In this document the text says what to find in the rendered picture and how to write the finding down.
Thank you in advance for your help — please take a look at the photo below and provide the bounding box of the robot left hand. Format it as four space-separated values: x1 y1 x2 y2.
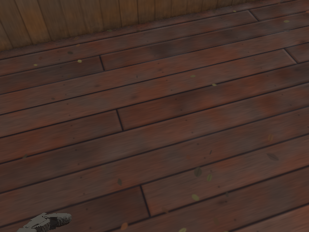
16 213 72 232

